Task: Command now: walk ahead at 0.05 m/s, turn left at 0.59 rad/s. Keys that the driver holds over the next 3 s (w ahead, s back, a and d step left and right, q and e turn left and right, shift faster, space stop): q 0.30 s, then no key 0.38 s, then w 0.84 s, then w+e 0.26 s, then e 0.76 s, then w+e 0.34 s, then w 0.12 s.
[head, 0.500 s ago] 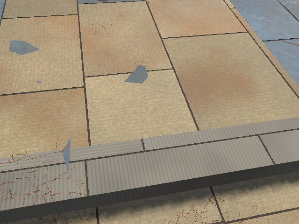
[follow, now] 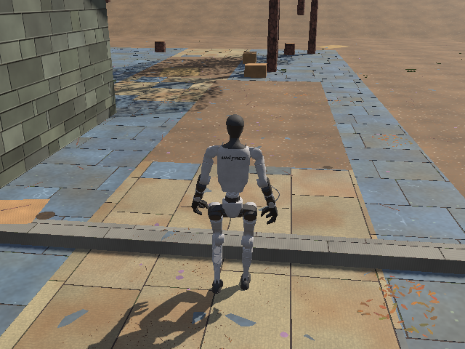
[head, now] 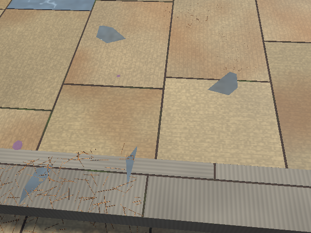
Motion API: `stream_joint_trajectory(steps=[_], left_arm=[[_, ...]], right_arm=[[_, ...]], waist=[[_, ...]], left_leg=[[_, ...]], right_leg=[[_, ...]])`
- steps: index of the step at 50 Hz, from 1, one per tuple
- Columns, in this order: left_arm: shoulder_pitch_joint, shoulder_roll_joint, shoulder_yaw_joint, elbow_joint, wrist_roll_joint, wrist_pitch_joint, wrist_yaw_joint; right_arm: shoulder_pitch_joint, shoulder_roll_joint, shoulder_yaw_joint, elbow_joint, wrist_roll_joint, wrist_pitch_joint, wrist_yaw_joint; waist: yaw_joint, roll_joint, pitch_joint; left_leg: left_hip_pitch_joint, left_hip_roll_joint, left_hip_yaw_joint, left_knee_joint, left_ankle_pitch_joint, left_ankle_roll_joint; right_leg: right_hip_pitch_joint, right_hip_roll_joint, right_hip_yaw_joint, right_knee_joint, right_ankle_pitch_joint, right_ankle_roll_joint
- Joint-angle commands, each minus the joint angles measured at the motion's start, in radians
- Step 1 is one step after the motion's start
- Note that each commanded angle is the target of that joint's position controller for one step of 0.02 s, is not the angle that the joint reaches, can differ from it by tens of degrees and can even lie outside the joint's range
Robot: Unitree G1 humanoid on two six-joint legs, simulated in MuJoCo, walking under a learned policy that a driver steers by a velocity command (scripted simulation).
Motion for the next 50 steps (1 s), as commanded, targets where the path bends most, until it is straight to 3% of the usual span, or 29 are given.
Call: stream_joint_trajectory(steps=[1,2,5,9,11,12,13,14,15,17,18,20,24,31,34,35,36,37,38,39,41,43,44,45,46,47,48,49,50], left_arm=[[0.018,0.133,0.038,-0.049,0.003,-0.003,0.001],[-0.067,0.201,0.062,-0.082,-0.022,-0.016,0.013],[-0.069,0.216,0.071,-0.078,-0.031,-0.015,0.031],[-0.071,0.244,0.084,-0.062,-0.045,0.005,0.022],[-0.058,0.209,0.076,-0.050,-0.047,0.019,0.017],[-0.026,0.169,0.068,-0.034,-0.043,0.026,0.005],[-0.025,0.104,0.052,-0.082,-0.017,0.025,-0.007],[-0.171,0.157,0.072,-0.115,-0.010,0.013,-0.001],[-0.156,0.178,0.081,-0.117,-0.021,0.013,-0.003],[-0.056,0.188,0.089,-0.051,-0.010,0.017,0.006],[-0.036,0.180,0.089,-0.039,-0.004,0.018,0.008],[-0.030,0.158,0.084,-0.039,-0.017,0.015,0.003],[-0.091,0.121,0.064,-0.054,-0.026,0.014,-0.004],[-0.085,0.125,0.052,-0.040,-0.036,0.006,-0.019],[-0.020,0.123,0.042,-0.010,-0.014,-0.009,-0.024],[0.026,0.160,0.045,0.002,-0.002,-0.010,-0.022],[0.036,0.150,0.037,0.019,0.017,0.007,-0.031],[0.006,0.138,0.042,0.019,0.001,0.019,-0.041],[0.001,0.131,0.041,0.014,0.000,0.026,-0.048],[0.002,0.175,0.057,0.018,-0.036,0.005,-0.036],[0.022,0.162,0.051,0.021,-0.044,-0.030,-0.023],[0.062,0.172,0.055,0.031,-0.051,-0.051,-0.018],[0.062,0.161,0.052,0.030,0.010,-0.016,-0.036],[0.011,0.169,0.057,0.004,-0.048,-0.036,-0.026],[-0.025,0.152,0.049,-0.014,-0.063,-0.048,-0.026],[-0.063,0.120,0.037,-0.035,-0.063,-0.062,-0.028],[-0.099,0.093,0.029,-0.062,-0.054,-0.083,-0.029],[-0.129,0.134,0.036,-0.080,-0.047,-0.099,-0.028],[-0.102,0.157,0.054,-0.060,0.036,-0.046,-0.038]], right_arm=[[0.115,-0.024,0.001,-0.039,0.003,0.017,0.010],[0.025,-0.037,-0.006,-0.095,0.072,0.016,-0.025],[0.001,-0.062,-0.006,-0.128,0.042,0.017,-0.046],[0.035,-0.069,-0.019,-0.134,0.046,0.019,-0.030],[0.095,-0.081,-0.036,-0.109,0.048,0.022,-0.025],[0.140,-0.112,-0.049,-0.100,0.047,0.023,-0.031],[0.127,-0.255,-0.079,-0.133,0.037,0.025,-0.051],[0.092,-0.248,-0.069,-0.167,-0.004,-0.006,-0.047],[0.002,-0.228,-0.061,-0.184,-0.009,-0.035,-0.045],[-0.110,-0.156,-0.041,-0.215,0.031,-0.060,-0.041],[-0.121,-0.131,-0.027,-0.217,0.035,-0.062,-0.042],[-0.092,-0.099,-0.010,-0.214,0.024,-0.063,-0.045],[-0.046,-0.100,-0.005,-0.199,0.020,-0.056,-0.055],[-0.066,-0.100,0.001,-0.182,0.021,-0.045,-0.039],[-0.072,-0.074,0.012,-0.167,0.034,-0.051,-0.038],[-0.033,-0.043,0.023,-0.155,0.015,-0.062,-0.033],[0.048,-0.017,0.029,-0.134,-0.005,-0.069,-0.018],[0.006,-0.015,0.031,-0.110,-0.013,-0.062,-0.012],[-0.044,-0.039,0.024,-0.115,-0.018,-0.053,-0.005],[-0.111,-0.075,0.004,-0.154,0.035,-0.057,-0.020],[-0.087,-0.058,0.005,-0.162,0.043,-0.070,-0.030],[-0.063,-0.014,0.010,-0.157,0.046,-0.104,-0.025],[-0.011,0.016,0.028,-0.130,-0.040,-0.105,-0.001],[-0.002,-0.003,0.004,-0.134,0.048,-0.120,-0.009],[0.023,-0.024,0.002,-0.124,0.062,-0.130,-0.011],[0.078,-0.051,-0.010,-0.105,0.060,-0.137,-0.012],[0.166,-0.118,-0.032,-0.080,0.058,-0.141,-0.010],[0.242,-0.164,-0.048,-0.075,0.048,-0.143,-0.003],[0.299,-0.124,-0.029,-0.030,-0.038,-0.131,-0.002]], waist=[[-0.013,-0.170,-0.174],[0.001,-0.204,-0.158],[0.008,-0.155,-0.184],[-0.008,-0.153,-0.186],[-0.032,-0.125,-0.184],[-0.044,-0.028,-0.144],[-0.003,0.285,-0.099],[-0.053,0.182,-0.084],[0.007,0.124,-0.082],[0.052,0.073,-0.137],[0.060,0.070,-0.157],[0.057,0.063,-0.189],[0.014,0.093,-0.171],[-0.008,0.087,-0.138],[0.035,0.029,-0.177],[0.022,-0.034,-0.238],[-0.025,-0.115,-0.222],[0.006,-0.155,-0.168],[0.030,-0.151,-0.116],[0.038,-0.166,-0.104],[0.027,-0.185,-0.024],[0.023,-0.224,0.006],[0.007,-0.186,0.023],[-0.016,-0.209,0.009],[-0.032,-0.172,-0.005],[-0.050,-0.072,-0.023],[-0.068,0.119,-0.046],[-0.111,0.214,-0.049],[-0.091,0.103,-0.010]], left_leg=[[0.084,0.028,0.027,-0.098,0.019,0.007],[0.028,0.074,0.009,-0.126,0.047,-0.015],[0.076,0.096,0.020,-0.224,0.070,-0.020],[0.179,0.070,0.089,-0.401,0.130,0.032],[0.301,0.027,0.114,-0.561,0.182,0.087],[0.367,0.076,-0.001,-0.707,0.238,0.140],[0.420,0.362,-0.462,-0.817,0.355,0.292],[0.287,0.396,-0.533,-0.867,0.353,0.369],[0.273,0.353,-0.430,-0.869,0.372,0.317],[0.292,0.277,-0.295,-0.824,0.415,0.210],[0.277,0.255,-0.250,-0.809,0.496,0.198],[0.298,0.235,-0.211,-0.791,0.601,0.202],[0.388,0.226,-0.205,-0.782,0.606,0.197],[0.336,0.240,-0.267,-0.741,0.646,0.242],[0.303,0.186,-0.247,-0.701,0.642,0.168],[0.256,0.132,-0.206,-0.682,0.452,0.125],[0.215,0.059,-0.135,-0.715,0.320,0.090],[0.220,0.013,-0.092,-0.718,0.208,0.082],[0.230,-0.004,-0.075,-0.679,0.141,0.082],[0.193,-0.017,-0.049,-0.621,0.010,0.083],[0.096,-0.012,-0.048,-0.583,-0.078,0.095],[0.048,-0.011,-0.003,-0.506,0.007,0.099],[0.129,-0.009,0.009,-0.560,0.050,0.107],[0.153,0.001,0.000,-0.567,0.059,0.120],[0.220,0.014,-0.034,-0.616,0.066,0.136],[0.305,0.059,-0.131,-0.694,0.079,0.163],[0.457,0.167,-0.328,-0.792,0.192,0.215],[0.620,0.307,-0.557,-0.861,0.367,0.303],[0.677,0.369,-0.533,-0.833,0.583,0.300]], right_leg=[[0.095,-0.258,0.168,-0.195,0.063,-0.166],[0.107,-0.297,0.206,-0.244,-0.027,-0.188],[0.122,-0.337,0.203,-0.258,-0.080,-0.194],[0.112,-0.329,0.117,-0.232,-0.188,-0.145],[0.050,-0.286,0.045,-0.134,-0.259,-0.069],[-0.050,-0.222,-0.025,0.028,-0.318,0.011],[-0.334,-0.049,-0.115,0.355,-0.507,0.122],[-0.377,-0.014,0.105,0.558,-0.544,0.115],[-0.378,-0.021,0.159,0.621,-0.441,0.096],[-0.343,-0.040,0.164,0.657,-0.271,0.097],[-0.301,-0.039,0.154,0.693,-0.223,0.106],[-0.257,-0.034,0.150,0.706,-0.177,0.118],[-0.223,-0.047,0.156,0.463,-0.158,0.135],[-0.005,-0.034,0.127,0.180,-0.285,0.123],[0.216,-0.058,0.151,-0.089,0.059,0.087],[0.345,-0.126,0.205,-0.057,0.208,0.063],[0.379,-0.163,0.229,-0.020,0.176,0.036],[0.299,-0.123,0.214,-0.035,-0.055,0.024],[0.223,-0.100,0.212,-0.068,-0.254,0.021],[0.170,-0.082,0.207,-0.069,-0.413,-0.002],[0.131,-0.138,0.302,-0.123,-0.584,-0.047],[0.161,-0.239,0.445,-0.188,-0.612,-0.108],[0.120,-0.235,0.436,-0.185,-0.567,-0.103],[0.104,-0.222,0.413,-0.162,-0.490,-0.104],[0.077,-0.186,0.361,-0.108,-0.380,-0.085],[0.019,-0.100,0.241,0.024,-0.258,-0.042],[-0.110,0.012,0.092,0.257,-0.174,0.018],[-0.338,0.033,0.105,0.449,-0.350,0.040],[-0.450,0.004,0.088,0.546,-0.483,0.019]])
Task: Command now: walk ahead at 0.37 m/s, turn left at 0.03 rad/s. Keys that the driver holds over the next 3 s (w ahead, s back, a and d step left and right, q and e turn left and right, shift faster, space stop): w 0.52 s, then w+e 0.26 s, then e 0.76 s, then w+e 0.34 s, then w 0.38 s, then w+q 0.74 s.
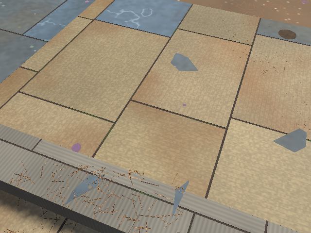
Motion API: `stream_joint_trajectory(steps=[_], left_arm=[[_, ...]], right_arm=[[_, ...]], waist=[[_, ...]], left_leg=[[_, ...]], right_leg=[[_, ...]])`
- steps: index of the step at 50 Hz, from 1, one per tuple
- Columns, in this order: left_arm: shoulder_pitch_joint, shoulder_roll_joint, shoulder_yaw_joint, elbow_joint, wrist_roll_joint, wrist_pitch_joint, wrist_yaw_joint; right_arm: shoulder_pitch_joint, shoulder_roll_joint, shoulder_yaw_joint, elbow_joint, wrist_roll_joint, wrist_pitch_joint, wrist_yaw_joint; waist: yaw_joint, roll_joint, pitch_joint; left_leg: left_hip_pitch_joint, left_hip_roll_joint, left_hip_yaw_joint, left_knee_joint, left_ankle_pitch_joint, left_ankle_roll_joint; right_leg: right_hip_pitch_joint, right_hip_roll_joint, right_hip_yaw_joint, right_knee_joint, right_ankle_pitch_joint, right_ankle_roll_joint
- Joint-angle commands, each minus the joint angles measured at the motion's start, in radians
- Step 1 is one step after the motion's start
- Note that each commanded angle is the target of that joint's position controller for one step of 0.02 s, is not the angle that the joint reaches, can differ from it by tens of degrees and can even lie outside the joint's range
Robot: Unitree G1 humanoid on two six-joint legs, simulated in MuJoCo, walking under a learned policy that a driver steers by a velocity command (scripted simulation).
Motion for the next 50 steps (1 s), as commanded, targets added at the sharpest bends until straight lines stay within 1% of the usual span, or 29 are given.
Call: stream_joint_trajectory(steps=[1,2,3,5,12,13,14,16,17,18,19,20,21,23,24,25,27,30,31,32,34,35,37,40,42,43,44,46,50], left_arm=[[-0.214,0.124,0.029,-0.163,-0.027,-0.037,-0.006],[-0.207,0.104,0.020,-0.159,-0.055,-0.044,-0.014],[-0.202,0.094,0.022,-0.142,0.050,-0.001,-0.024],[-0.232,0.065,0.010,-0.159,-0.047,-0.036,-0.033],[-0.307,0.055,-0.008,-0.201,-0.015,-0.031,-0.047],[-0.261,0.043,-0.009,-0.189,0.073,0.013,-0.038],[-0.249,0.111,0.021,-0.219,0.001,-0.009,-0.028],[0.013,0.159,0.054,-0.133,-0.016,-0.025,-0.023],[0.217,0.228,0.068,-0.080,-0.010,-0.023,-0.014],[0.195,0.266,0.062,-0.077,0.018,-0.012,-0.018],[0.204,0.214,0.069,-0.059,0.009,-0.003,-0.019],[0.127,0.169,0.058,-0.051,0.059,0.012,-0.013],[0.066,0.093,0.036,-0.064,-0.002,0.010,-0.027],[0.028,0.045,0.011,-0.039,0.010,0.003,-0.043],[0.079,0.056,0.015,0.004,0.030,-0.007,-0.029],[0.054,0.038,0.008,0.009,0.016,-0.006,-0.038],[0.103,0.032,-0.004,0.044,0.012,-0.005,-0.036],[0.224,0.088,0.008,0.095,0.032,-0.035,-0.018],[0.240,0.044,-0.015,0.099,0.013,-0.012,0.001],[0.263,0.034,-0.017,0.103,-0.004,0.005,0.016],[0.319,0.052,-0.016,0.098,-0.005,0.035,0.046],[0.349,0.105,0.006,0.099,0.031,0.015,0.039],[0.313,0.066,-0.013,0.075,-0.046,0.030,0.058],[0.269,0.246,0.040,0.060,0.027,0.008,0.016],[0.232,0.130,0.046,-0.045,-0.038,-0.031,-0.019],[0.196,0.044,0.044,-0.094,-0.003,-0.038,-0.038],[0.223,-0.043,0.020,-0.042,-0.013,-0.042,-0.044],[0.123,-0.022,0.014,-0.128,-0.019,0.016,-0.018],[0.131,0.006,0.016,-0.182,-0.033,0.078,0.015]], right_arm=[[0.193,-0.166,-0.050,-0.023,-0.001,-0.023,0.002],[0.158,-0.162,-0.045,-0.025,0.014,-0.022,-0.001],[0.152,-0.137,-0.032,0.012,-0.049,-0.009,0.000],[0.106,-0.114,-0.026,-0.017,0.025,-0.003,-0.012],[0.126,-0.165,-0.026,0.001,0.026,0.012,-0.033],[0.127,-0.138,-0.015,0.036,-0.022,0.000,-0.017],[0.162,-0.137,-0.017,0.027,0.036,0.015,-0.023],[0.069,-0.199,-0.026,0.017,0.035,0.025,-0.030],[0.038,-0.143,-0.005,-0.015,0.000,0.013,-0.026],[0.195,-0.016,0.024,0.006,-0.002,-0.013,-0.021],[0.188,-0.083,0.008,0.026,0.034,-0.025,-0.013],[0.080,-0.075,0.009,-0.004,-0.027,-0.004,-0.013],[0.028,-0.098,0.000,-0.017,0.044,-0.009,-0.014],[0.005,-0.061,0.005,-0.024,0.051,0.012,-0.015],[-0.049,0.000,0.029,-0.063,-0.066,0.043,0.008],[0.019,0.019,0.027,-0.030,0.037,0.038,-0.003],[-0.048,0.046,0.050,-0.067,0.031,0.031,-0.008],[-0.340,0.071,0.069,-0.221,-0.085,0.059,-0.014],[-0.213,0.118,0.098,-0.181,0.005,0.028,-0.018],[-0.239,0.106,0.112,-0.207,0.022,0.007,-0.013],[-0.369,0.093,0.129,-0.282,0.002,-0.026,0.004],[-0.532,0.053,0.114,-0.347,-0.081,0.019,0.017],[-0.477,0.101,0.134,-0.359,0.014,-0.032,0.020],[-0.086,0.002,0.076,-0.207,-0.002,0.020,0.004],[0.141,-0.135,0.013,-0.175,-0.050,0.017,-0.016],[0.149,-0.223,-0.017,-0.154,-0.035,0.036,-0.017],[0.005,-0.199,-0.005,-0.198,-0.055,0.009,-0.029],[-0.136,-0.036,0.030,-0.138,0.019,-0.007,-0.015],[-0.198,0.052,0.032,-0.034,-0.002,-0.018,-0.012]], waist=[[-0.078,0.130,0.045],[-0.055,0.077,0.043],[-0.032,0.025,0.070],[-0.034,0.086,0.065],[-0.023,0.140,0.073],[0.004,0.194,0.065],[0.022,0.149,-0.007],[0.174,0.150,-0.135],[0.223,-0.007,-0.253],[0.089,-0.197,-0.291],[0.132,-0.094,-0.237],[0.064,0.021,-0.036],[0.075,-0.053,0.016],[0.015,-0.083,0.097],[-0.019,-0.027,0.117],[-0.021,-0.101,0.119],[-0.026,-0.070,0.130],[0.015,-0.036,0.137],[0.008,-0.095,0.114],[0.007,-0.083,0.097],[0.046,-0.009,0.075],[0.105,0.065,0.061],[0.037,-0.037,0.001],[-0.113,-0.124,-0.198],[-0.172,0.055,-0.395],[-0.157,0.288,-0.434],[-0.106,0.264,-0.383],[-0.002,0.084,-0.092],[0.092,0.092,0.073]], left_leg=[[0.420,0.406,-0.572,-0.263,0.469,0.261],[0.449,0.402,-0.509,-0.279,0.443,0.243],[0.370,0.341,-0.379,-0.303,0.506,0.177],[0.345,0.310,-0.306,-0.364,0.487,0.163],[0.132,0.272,-0.143,-0.354,0.613,0.113],[0.138,0.240,-0.084,-0.291,0.876,0.088],[0.200,0.247,-0.122,-0.168,1.054,0.074],[0.089,0.204,-0.087,0.176,1.084,0.025],[-0.191,0.118,-0.075,0.524,0.515,-0.007],[-0.488,-0.019,-0.153,0.813,-0.198,-0.047],[-0.591,0.017,-0.191,0.932,-0.149,-0.065],[-0.611,0.081,-0.076,0.933,-0.015,-0.041],[-0.677,0.123,-0.047,1.013,-0.015,-0.058],[-0.726,0.159,-0.047,1.144,0.031,-0.059],[-0.706,0.157,0.002,1.107,0.054,-0.038],[-0.772,0.168,-0.021,1.199,0.075,-0.056],[-0.902,0.186,-0.007,1.247,0.120,-0.076],[-1.044,0.156,0.102,1.316,0.055,-0.049],[-1.181,0.201,0.006,1.374,0.114,-0.084],[-1.247,0.217,0.024,1.319,0.096,-0.101],[-1.258,0.232,0.044,1.155,0.131,-0.122],[-1.047,0.171,0.173,1.020,0.019,-0.081],[-0.529,0.151,0.167,0.612,0.153,-0.071],[-0.293,-0.035,0.205,0.499,-0.118,0.027],[0.161,0.329,-0.373,0.250,0.059,0.126],[0.205,0.499,-0.828,-0.101,0.344,0.181],[0.157,0.567,-0.927,-0.191,0.447,0.260],[-0.123,0.500,-0.506,-0.116,0.364,0.171],[-0.289,0.326,0.015,-0.240,0.336,0.059]], right_leg=[[-0.605,-0.010,0.042,0.376,-0.127,-0.044],[-0.671,-0.047,0.053,0.402,-0.062,-0.062],[-0.602,-0.049,-0.014,0.341,0.007,-0.054],[-0.591,-0.076,0.003,0.271,0.116,-0.038],[-0.249,0.005,-0.080,-0.048,0.326,-0.022],[-0.176,0.032,-0.149,-0.035,0.307,-0.051],[-0.113,0.061,-0.099,-0.103,0.191,-0.081],[0.262,0.057,-0.090,-0.308,0.417,-0.115],[0.598,-0.160,0.154,-0.301,0.520,-0.163],[0.726,-0.410,0.556,-0.317,0.770,-0.295],[0.596,-0.430,0.633,-0.440,0.414,-0.359],[0.388,-0.345,0.452,-0.475,0.200,-0.287],[0.316,-0.313,0.426,-0.547,0.038,-0.289],[0.128,-0.253,0.337,-0.592,-0.030,-0.251],[0.010,-0.194,0.227,-0.598,0.029,-0.197],[0.017,-0.203,0.207,-0.588,0.075,-0.219],[-0.035,-0.185,0.173,-0.566,0.128,-0.223],[-0.021,-0.168,0.212,-0.604,0.186,-0.222],[0.106,-0.201,0.261,-0.549,0.238,-0.239],[0.174,-0.186,0.244,-0.539,0.239,-0.228],[0.234,-0.184,0.256,-0.531,0.318,-0.209],[0.149,-0.150,0.212,-0.678,0.413,-0.246],[0.006,-0.179,0.193,-0.743,0.655,-0.203],[0.354,-0.147,0.045,-0.307,1.630,-0.151],[-0.026,-0.018,0.026,0.297,1.120,-0.041],[-0.205,0.151,0.075,0.654,0.132,-0.021],[-0.344,0.175,0.291,1.007,0.073,-0.006],[-0.480,0.053,0.092,1.153,0.032,-0.024],[-0.397,-0.019,0.084,0.763,0.179,-0.032]])
Over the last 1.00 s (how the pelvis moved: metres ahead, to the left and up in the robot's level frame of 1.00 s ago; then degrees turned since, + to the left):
0.06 0.07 0.00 16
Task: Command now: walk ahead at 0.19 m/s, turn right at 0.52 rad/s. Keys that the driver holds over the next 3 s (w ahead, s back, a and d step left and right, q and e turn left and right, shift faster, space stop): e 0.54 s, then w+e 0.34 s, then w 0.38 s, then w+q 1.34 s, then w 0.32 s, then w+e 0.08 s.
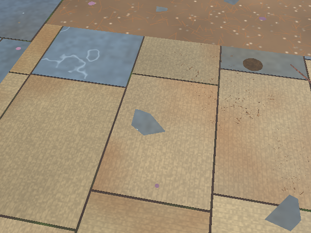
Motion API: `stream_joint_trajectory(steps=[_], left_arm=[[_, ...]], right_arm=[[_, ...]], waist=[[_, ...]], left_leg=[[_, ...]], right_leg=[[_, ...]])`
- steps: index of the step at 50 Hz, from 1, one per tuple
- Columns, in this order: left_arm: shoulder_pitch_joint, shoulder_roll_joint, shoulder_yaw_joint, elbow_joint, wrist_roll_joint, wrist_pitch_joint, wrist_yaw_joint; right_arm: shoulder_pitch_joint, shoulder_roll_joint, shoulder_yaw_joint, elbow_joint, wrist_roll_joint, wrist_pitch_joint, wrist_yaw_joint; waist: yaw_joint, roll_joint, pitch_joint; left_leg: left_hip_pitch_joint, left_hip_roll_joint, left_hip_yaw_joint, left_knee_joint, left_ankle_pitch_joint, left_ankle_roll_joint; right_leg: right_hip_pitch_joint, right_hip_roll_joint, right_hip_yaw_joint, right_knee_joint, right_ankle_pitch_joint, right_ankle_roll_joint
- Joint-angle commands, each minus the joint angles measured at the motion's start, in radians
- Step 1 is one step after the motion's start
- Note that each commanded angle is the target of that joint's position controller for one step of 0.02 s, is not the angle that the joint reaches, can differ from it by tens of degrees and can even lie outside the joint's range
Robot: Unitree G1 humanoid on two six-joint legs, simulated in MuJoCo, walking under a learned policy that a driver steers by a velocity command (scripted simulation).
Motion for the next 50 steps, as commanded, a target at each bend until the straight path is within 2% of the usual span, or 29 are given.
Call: stream_joint_trajectory(steps=[1,3,4,7,10,12,14,15,16,17,18,19,20,21,22,24,27,29,31,36,38,39,40,41,42,43,44,47,50], left_arm=[[0.116,-0.030,-0.018,-0.077,0.005,0.031,0.022],[0.069,-0.001,-0.006,-0.099,0.019,0.025,0.022],[0.051,-0.007,-0.008,-0.106,0.020,0.023,0.017],[-0.056,-0.028,-0.015,-0.140,0.021,0.020,-0.019],[-0.119,0.021,0.006,-0.178,0.010,0.034,-0.049],[-0.140,0.046,0.020,-0.201,0.010,0.045,-0.058],[-0.102,0.058,0.035,-0.201,0.010,0.046,-0.061],[-0.031,0.073,0.048,-0.180,0.011,0.040,-0.055],[0.057,0.137,0.077,-0.162,0.017,0.032,-0.037],[0.102,0.253,0.105,-0.179,0.028,0.028,-0.015],[0.043,0.257,0.088,-0.217,0.058,0.014,-0.018],[0.023,0.186,0.066,-0.230,0.040,0.001,-0.027],[-0.011,0.150,0.052,-0.230,0.028,-0.008,-0.023],[-0.037,0.128,0.046,-0.233,0.016,-0.008,-0.017],[-0.065,0.114,0.039,-0.235,0.007,-0.003,-0.009],[-0.081,0.116,0.035,-0.248,0.026,0.001,0.004],[-0.049,0.138,0.041,-0.239,0.028,0.004,0.018],[-0.034,0.136,0.043,-0.237,0.017,0.010,0.028],[-0.032,0.144,0.044,-0.239,0.016,0.012,0.030],[-0.014,0.141,0.044,-0.229,0.007,0.009,0.013],[-0.054,0.127,0.037,-0.234,-0.003,0.016,0.009],[-0.084,0.096,0.030,-0.247,-0.003,0.013,0.009],[-0.068,0.001,0.003,-0.250,-0.003,0.008,0.007],[-0.111,0.058,0.016,-0.303,-0.010,-0.007,0.001],[-0.114,0.109,0.028,-0.293,-0.005,-0.017,-0.004],[-0.081,0.123,0.034,-0.266,-0.003,-0.019,-0.010],[-0.051,0.118,0.036,-0.235,0.003,-0.019,-0.012],[-0.079,0.054,0.018,-0.219,0.006,-0.035,-0.019],[-0.127,0.040,0.011,-0.221,0.005,-0.041,-0.022]], right_arm=[[-0.069,-0.001,-0.005,-0.012,-0.005,-0.022,-0.010],[-0.094,-0.069,-0.024,-0.014,-0.027,-0.032,-0.032],[-0.091,-0.107,-0.036,-0.012,-0.025,-0.028,-0.043],[-0.064,-0.189,-0.063,-0.006,0.009,-0.005,-0.057],[-0.051,-0.218,-0.078,-0.012,0.020,0.026,-0.050],[-0.050,-0.230,-0.086,-0.016,0.028,0.042,-0.040],[-0.061,-0.237,-0.091,-0.019,0.041,0.052,-0.035],[-0.054,-0.224,-0.089,-0.012,0.050,0.055,-0.033],[0.011,-0.204,-0.085,0.004,0.043,0.054,-0.026],[-0.009,-0.153,-0.067,-0.044,-0.006,0.046,-0.025],[-0.011,-0.149,-0.055,-0.086,-0.010,0.041,-0.024],[-0.068,-0.191,-0.067,-0.077,0.016,0.038,-0.015],[-0.108,-0.176,-0.060,-0.087,0.023,0.038,-0.011],[-0.115,-0.159,-0.057,-0.078,0.008,0.039,-0.022],[-0.127,-0.167,-0.060,-0.089,-0.003,0.043,-0.033],[-0.103,-0.165,-0.064,-0.089,0.001,0.050,-0.034],[-0.101,-0.134,-0.053,-0.090,0.006,0.056,-0.044],[-0.112,-0.121,-0.046,-0.090,0.011,0.057,-0.044],[-0.130,-0.127,-0.048,-0.105,0.020,0.052,-0.034],[-0.103,-0.133,-0.061,-0.107,0.032,0.008,-0.004],[-0.011,-0.127,-0.070,-0.073,0.037,-0.008,0.004],[0.078,-0.159,-0.084,-0.047,0.030,-0.011,0.000],[0.179,-0.215,-0.094,-0.036,0.009,-0.009,-0.007],[0.157,-0.285,-0.109,-0.038,-0.025,-0.015,0.003],[0.096,-0.239,-0.103,-0.060,-0.010,-0.024,-0.004],[0.066,-0.195,-0.086,-0.060,0.006,-0.026,-0.015],[0.058,-0.171,-0.076,-0.068,0.010,-0.024,-0.019],[0.124,-0.154,-0.063,-0.027,-0.006,-0.038,-0.017],[0.177,-0.152,-0.059,0.004,-0.004,-0.038,-0.012]], waist=[[0.073,0.121,0.058],[0.072,0.132,0.008],[0.064,0.119,-0.020],[0.002,0.123,-0.079],[-0.027,0.148,-0.078],[-0.033,0.155,-0.055],[-0.006,0.149,-0.062],[0.027,0.125,-0.088],[0.054,0.033,-0.136],[0.044,-0.186,-0.167],[0.010,-0.258,-0.307],[0.048,-0.091,-0.324],[0.038,-0.044,-0.252],[0.019,0.026,-0.205],[0.001,0.015,-0.180],[-0.024,-0.030,-0.188],[-0.018,-0.048,-0.206],[-0.002,-0.056,-0.211],[0.008,-0.114,-0.177],[0.007,-0.143,-0.115],[-0.056,-0.121,-0.085],[-0.094,-0.071,-0.086],[-0.103,0.115,-0.129],[-0.065,0.276,-0.004],[-0.045,0.245,0.064],[-0.027,0.211,0.083],[-0.020,0.182,0.065],[-0.043,0.139,0.063],[-0.063,0.143,0.064]], left_leg=[[-0.014,0.171,-0.104,-0.506,0.380,0.091],[0.091,0.160,-0.035,-0.516,0.625,0.119],[0.147,0.152,-0.008,-0.516,0.660,0.124],[0.309,0.201,0.018,-0.500,0.694,0.139],[0.410,0.262,-0.001,-0.474,0.610,0.137],[0.439,0.281,-0.009,-0.438,0.580,0.124],[0.459,0.269,0.011,-0.334,0.689,0.098],[0.444,0.228,0.043,-0.216,0.742,0.068],[0.367,0.157,0.066,-0.034,0.646,0.014],[0.063,0.052,0.070,0.269,0.055,-0.061],[-0.189,-0.095,-0.119,0.538,-0.352,-0.109],[-0.219,-0.054,-0.243,0.596,-0.300,-0.100],[-0.248,-0.033,-0.250,0.589,-0.224,-0.090],[-0.240,-0.009,-0.263,0.527,-0.165,-0.089],[-0.208,0.001,-0.271,0.463,-0.127,-0.092],[-0.135,-0.023,-0.257,0.417,-0.082,-0.099],[-0.116,-0.049,-0.256,0.289,-0.067,-0.114],[-0.095,-0.053,-0.252,0.178,-0.029,-0.114],[-0.059,-0.066,-0.246,0.090,-0.023,-0.105],[0.097,-0.100,-0.230,-0.147,-0.075,-0.051],[0.282,-0.095,-0.214,-0.357,0.054,-0.014],[0.440,-0.005,-0.283,-0.402,0.049,0.020],[0.562,0.218,-0.511,-0.480,-0.124,0.076],[0.484,0.356,-0.849,-0.603,-0.391,0.184],[0.445,0.356,-0.840,-0.622,-0.467,0.206],[0.443,0.306,-0.739,-0.618,-0.405,0.171],[0.448,0.256,-0.634,-0.615,-0.306,0.132],[0.411,0.188,-0.439,-0.639,-0.033,0.117],[0.440,0.168,-0.340,-0.646,0.119,0.128]], right_leg=[[0.021,-0.055,0.006,-0.263,0.074,0.015],[0.036,-0.056,-0.036,-0.445,0.155,0.053],[0.054,-0.061,-0.055,-0.561,0.184,0.062],[0.122,-0.074,-0.101,-0.811,0.213,0.058],[0.117,-0.099,-0.107,-0.898,0.165,0.038],[0.120,-0.094,-0.132,-0.943,0.086,0.019],[0.191,-0.057,-0.175,-1.043,0.053,-0.014],[0.298,-0.013,-0.198,-1.143,0.119,-0.042],[0.467,0.001,-0.136,-1.216,0.349,-0.083],[0.677,-0.216,0.178,-1.168,0.879,-0.180],[0.804,-0.390,0.570,-1.261,0.671,-0.397],[0.767,-0.379,0.515,-1.300,0.571,-0.363],[0.708,-0.339,0.414,-1.293,0.490,-0.307],[0.631,-0.288,0.348,-1.293,0.433,-0.249],[0.565,-0.257,0.311,-1.302,0.418,-0.222],[0.496,-0.221,0.278,-1.314,0.464,-0.214],[0.502,-0.200,0.272,-1.311,0.485,-0.216],[0.485,-0.172,0.293,-1.346,0.133,-0.206],[0.433,-0.165,0.356,-1.396,-0.167,-0.203],[0.365,-0.152,0.432,-1.378,-0.326,-0.188],[0.260,-0.101,0.417,-1.329,-0.371,-0.148],[0.120,-0.060,0.367,-1.214,-0.375,-0.098],[-0.011,0.053,0.182,-0.853,-0.361,-0.025],[-0.259,0.068,0.103,-0.708,-0.286,-0.012],[-0.305,-0.004,0.121,-0.590,-0.199,0.001],[-0.316,-0.014,0.123,-0.542,-0.115,0.016],[-0.285,-0.025,0.103,-0.505,-0.064,0.030],[-0.230,-0.039,0.077,-0.462,0.091,0.043],[-0.227,-0.050,0.051,-0.551,0.174,0.061]])
Over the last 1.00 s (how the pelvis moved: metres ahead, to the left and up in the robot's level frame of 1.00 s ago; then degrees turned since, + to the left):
0.49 -0.02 0.09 -13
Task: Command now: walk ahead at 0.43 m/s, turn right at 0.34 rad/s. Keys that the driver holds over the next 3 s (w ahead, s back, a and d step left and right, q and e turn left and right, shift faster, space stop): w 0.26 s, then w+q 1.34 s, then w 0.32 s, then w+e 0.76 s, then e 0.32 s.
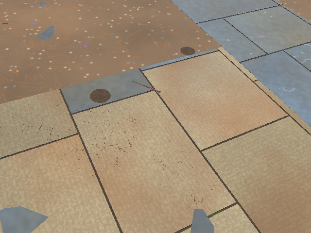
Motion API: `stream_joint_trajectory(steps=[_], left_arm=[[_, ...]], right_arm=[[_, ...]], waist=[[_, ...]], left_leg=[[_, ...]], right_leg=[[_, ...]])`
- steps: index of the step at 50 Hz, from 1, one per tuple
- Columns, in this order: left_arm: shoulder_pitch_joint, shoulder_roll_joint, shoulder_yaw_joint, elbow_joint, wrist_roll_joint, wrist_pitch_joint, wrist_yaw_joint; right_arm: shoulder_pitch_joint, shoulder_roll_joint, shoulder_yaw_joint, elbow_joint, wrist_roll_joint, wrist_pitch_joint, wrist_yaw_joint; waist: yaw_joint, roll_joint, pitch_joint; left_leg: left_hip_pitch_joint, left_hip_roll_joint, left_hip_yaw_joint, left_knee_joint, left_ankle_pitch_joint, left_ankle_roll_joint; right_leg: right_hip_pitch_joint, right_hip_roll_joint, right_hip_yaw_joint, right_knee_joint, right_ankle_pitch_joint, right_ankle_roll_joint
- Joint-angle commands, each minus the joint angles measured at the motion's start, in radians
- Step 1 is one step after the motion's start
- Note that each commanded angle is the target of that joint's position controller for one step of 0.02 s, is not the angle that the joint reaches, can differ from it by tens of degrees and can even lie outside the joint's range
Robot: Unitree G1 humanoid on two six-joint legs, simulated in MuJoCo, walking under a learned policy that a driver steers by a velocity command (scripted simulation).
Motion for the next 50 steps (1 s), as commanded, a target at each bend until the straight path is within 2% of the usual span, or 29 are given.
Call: stream_joint_trajectory(steps=[1,5,8,10,11,12,13,14,15,16,17,18,20,22,24,29,34,35,37,38,39,40,41,42,43,44,45,47,50], left_arm=[[-0.142,0.016,-0.005,-0.095,0.002,-0.027,-0.006],[-0.279,-0.029,-0.029,-0.123,-0.003,-0.037,-0.033],[-0.311,-0.017,-0.027,-0.136,-0.013,-0.044,-0.049],[-0.268,0.025,-0.010,-0.131,-0.009,-0.048,-0.051],[-0.173,0.056,0.007,-0.107,-0.005,-0.047,-0.046],[0.000,0.099,0.031,-0.054,-0.004,-0.043,-0.035],[0.192,0.151,0.050,-0.012,0.006,-0.033,-0.016],[0.246,0.255,0.061,0.006,0.027,-0.036,-0.010],[0.257,0.162,0.040,0.004,0.031,-0.040,-0.006],[0.189,0.116,0.021,0.016,0.028,-0.045,-0.006],[0.130,0.083,0.010,0.022,0.021,-0.049,-0.007],[0.078,0.052,0.002,0.028,0.023,-0.054,-0.012],[0.025,0.021,-0.002,0.040,0.031,-0.074,-0.016],[0.014,0.028,0.003,0.065,0.030,-0.093,-0.016],[0.018,0.044,0.010,0.088,0.039,-0.100,-0.011],[0.046,0.086,0.017,0.124,0.035,-0.098,0.010],[0.132,0.128,0.031,0.172,0.013,-0.061,0.021],[0.133,0.136,0.033,0.176,0.010,-0.051,0.023],[0.117,0.168,0.040,0.172,0.008,-0.035,0.031],[0.109,0.184,0.044,0.168,0.006,-0.026,0.036],[0.091,0.190,0.043,0.163,0.001,-0.019,0.040],[0.096,0.167,0.031,0.148,0.008,-0.025,0.046],[0.209,-0.001,-0.021,0.094,0.049,-0.052,0.027],[0.120,0.070,-0.018,0.080,0.018,-0.096,0.010],[0.008,0.120,-0.003,0.047,-0.022,-0.115,0.003],[-0.019,0.105,-0.013,0.034,-0.013,-0.124,0.008],[-0.023,0.104,-0.010,0.042,0.013,-0.123,0.016],[0.011,0.112,0.001,0.045,0.031,-0.098,0.017],[-0.009,0.072,-0.012,0.041,0.042,-0.071,0.020]], right_arm=[[-0.029,-0.113,-0.014,-0.047,0.003,-0.016,0.001],[0.029,-0.150,-0.013,-0.013,0.022,0.001,0.005],[0.064,-0.186,-0.015,0.016,0.035,0.012,0.013],[0.061,-0.212,-0.021,0.032,0.045,0.019,0.011],[0.050,-0.224,-0.024,0.039,0.048,0.023,0.007],[0.043,-0.216,-0.020,0.042,0.047,0.026,0.002],[0.026,-0.185,-0.007,0.017,0.031,0.020,-0.003],[0.124,-0.024,0.044,-0.031,0.015,0.002,0.008],[0.066,-0.114,0.021,-0.014,0.040,-0.021,0.010],[-0.037,-0.164,0.001,-0.055,0.069,-0.025,0.012],[-0.088,-0.151,0.005,-0.066,0.063,-0.025,0.010],[-0.108,-0.137,0.003,-0.066,0.045,-0.018,0.009],[-0.052,-0.102,0.000,-0.046,0.044,0.015,0.012],[-0.046,-0.073,0.003,-0.041,0.044,0.042,0.012],[-0.093,-0.073,0.000,-0.059,0.041,0.051,0.009],[-0.260,-0.059,0.012,-0.110,0.030,0.037,0.039],[-0.411,-0.053,0.021,-0.193,0.034,0.035,0.072],[-0.420,-0.060,0.019,-0.210,0.034,0.036,0.079],[-0.381,-0.093,0.002,-0.224,0.033,0.043,0.084],[-0.300,-0.123,-0.015,-0.214,0.033,0.047,0.083],[-0.155,-0.171,-0.043,-0.185,0.035,0.049,0.075],[0.008,-0.246,-0.078,-0.151,0.034,0.058,0.056],[-0.005,-0.360,-0.093,-0.155,0.039,0.053,0.046],[0.042,-0.288,-0.072,-0.186,0.031,0.041,0.048],[0.012,-0.232,-0.058,-0.176,0.020,0.034,0.049],[-0.056,-0.205,-0.050,-0.182,0.028,0.030,0.046],[-0.127,-0.174,-0.040,-0.196,0.030,0.030,0.044],[-0.186,-0.145,-0.028,-0.218,0.013,0.028,0.037],[-0.169,-0.172,-0.035,-0.200,0.020,0.023,0.020]], waist=[[0.000,0.159,0.126],[-0.052,0.172,0.158],[-0.051,0.189,0.179],[0.003,0.219,0.134],[0.071,0.227,0.065],[0.162,0.212,-0.041],[0.246,0.162,-0.177],[0.168,-0.162,-0.347],[0.213,-0.138,-0.411],[0.196,-0.112,-0.224],[0.161,-0.047,-0.130],[0.124,-0.023,-0.062],[0.062,-0.061,-0.014],[0.036,-0.028,0.038],[0.035,-0.009,0.078],[0.085,0.023,0.113],[0.143,0.035,0.151],[0.137,0.027,0.144],[0.098,-0.020,0.081],[0.051,-0.040,0.024],[-0.033,-0.032,-0.053],[-0.109,0.029,-0.142],[0.023,0.320,-0.226],[-0.050,0.219,-0.400],[-0.069,0.158,-0.263],[-0.022,0.075,-0.151],[0.026,0.034,-0.081],[0.084,0.069,-0.042],[0.093,0.075,-0.006]], left_leg=[[0.053,0.211,-0.179,-0.204,0.131,0.152],[0.049,0.212,-0.116,-0.220,0.227,0.150],[0.088,0.247,-0.100,-0.203,0.332,0.152],[0.140,0.264,-0.080,-0.112,0.652,0.135],[0.149,0.255,-0.048,0.001,0.857,0.118],[0.090,0.220,-0.005,0.185,0.954,0.094],[-0.155,0.190,-0.003,0.450,0.692,0.062],[-0.548,0.003,-0.026,0.842,-0.101,-0.003],[-0.624,-0.007,-0.194,0.999,-0.254,0.001],[-0.699,0.042,-0.179,1.029,-0.177,0.008],[-0.682,0.088,-0.152,0.983,-0.089,0.012],[-0.652,0.113,-0.142,0.931,-0.030,0.007],[-0.555,0.141,-0.155,0.894,0.047,0.001],[-0.559,0.139,-0.162,0.874,0.069,-0.013],[-0.616,0.131,-0.182,0.823,0.138,-0.026],[-0.604,0.102,-0.113,0.491,0.406,-0.015],[-0.690,0.088,-0.051,0.320,0.328,0.032],[-0.680,0.074,-0.028,0.305,0.276,0.046],[-0.561,0.007,0.039,0.299,0.163,0.083],[-0.450,-0.037,0.066,0.300,0.114,0.106],[-0.241,-0.082,0.072,0.241,0.142,0.140],[0.069,-0.030,-0.061,0.208,0.186,0.188],[0.444,0.247,-0.623,0.161,0.106,0.377],[0.534,0.326,-0.924,-0.008,-0.013,0.440],[0.452,0.295,-0.774,-0.038,0.030,0.374],[0.287,0.252,-0.641,-0.036,0.118,0.335],[0.132,0.212,-0.541,-0.043,0.223,0.307],[-0.039,0.166,-0.455,-0.088,0.338,0.300],[-0.161,0.129,-0.360,-0.110,0.442,0.296]], right_leg=[[-0.177,-0.038,-0.028,-0.092,0.095,0.018],[-0.055,-0.062,-0.146,-0.360,0.146,0.021],[0.050,-0.034,-0.182,-0.506,0.082,-0.015],[0.168,0.006,-0.194,-0.578,0.044,-0.060],[0.306,0.034,-0.210,-0.617,0.055,-0.091],[0.543,0.054,-0.221,-0.657,0.110,-0.128],[0.885,-0.084,-0.067,-0.596,0.108,-0.174],[1.220,-0.393,0.451,-0.669,-0.063,-0.328],[1.158,-0.433,0.627,-0.805,-0.122,-0.343],[1.017,-0.391,0.436,-0.818,-0.060,-0.287],[0.869,-0.344,0.290,-0.833,0.012,-0.253],[0.746,-0.299,0.197,-0.868,0.048,-0.230],[0.597,-0.256,0.082,-0.951,0.069,-0.213],[0.521,-0.256,0.002,-0.999,0.136,-0.215],[0.505,-0.249,-0.073,-1.018,0.202,-0.207],[0.548,-0.218,-0.222,-1.032,0.257,-0.165],[0.774,-0.284,-0.265,-0.963,0.354,-0.148],[0.806,-0.292,-0.277,-0.927,0.437,-0.139],[0.838,-0.288,-0.307,-0.797,0.779,-0.114],[0.839,-0.278,-0.319,-0.671,0.928,-0.103],[0.773,-0.248,-0.339,-0.474,0.952,-0.077],[0.551,-0.208,-0.338,-0.190,0.717,-0.035],[0.066,-0.001,-0.270,0.198,-0.310,0.035],[-0.054,0.045,-0.022,0.328,-0.403,0.027],[-0.133,-0.009,0.000,0.315,-0.305,0.007],[-0.115,-0.054,-0.009,0.223,-0.216,-0.004],[-0.053,-0.088,-0.018,0.134,-0.175,0.002],[0.064,-0.115,-0.016,0.050,-0.133,0.021],[0.091,-0.105,-0.052,-0.098,-0.072,0.065]])
Over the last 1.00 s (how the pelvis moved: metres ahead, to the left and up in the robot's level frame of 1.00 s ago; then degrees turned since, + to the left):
0.24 -0.02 0.04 -33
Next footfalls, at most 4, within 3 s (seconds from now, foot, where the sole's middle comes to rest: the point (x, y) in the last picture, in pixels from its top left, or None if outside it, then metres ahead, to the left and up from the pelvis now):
0.26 right None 0.28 -0.17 -0.78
0.80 left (121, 224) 0.58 0.09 -0.78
1.26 right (143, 162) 0.90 -0.02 -0.78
1.78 left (66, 153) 0.96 0.37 -0.78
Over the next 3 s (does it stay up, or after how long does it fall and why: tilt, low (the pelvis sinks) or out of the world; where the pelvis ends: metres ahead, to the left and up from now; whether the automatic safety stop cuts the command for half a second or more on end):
stays up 1.42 0.59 -0.01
